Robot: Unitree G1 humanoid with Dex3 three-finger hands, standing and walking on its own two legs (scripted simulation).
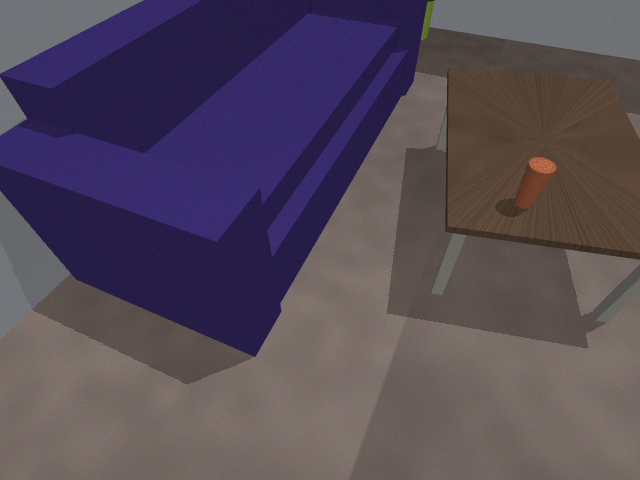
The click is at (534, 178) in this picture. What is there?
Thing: tapered cup
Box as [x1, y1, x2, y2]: [514, 157, 556, 208]
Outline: 550,160 541,157 534,157 529,160 520,182 521,184 516,193 516,197 514,200 516,205 526,208 529,207 531,203 535,200 537,195 542,190 547,180 551,177 556,168
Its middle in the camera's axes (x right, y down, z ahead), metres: +0.63 -0.18 +1.16
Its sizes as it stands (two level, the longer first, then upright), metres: 0.074 0.074 0.147
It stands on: a support 0.40 m high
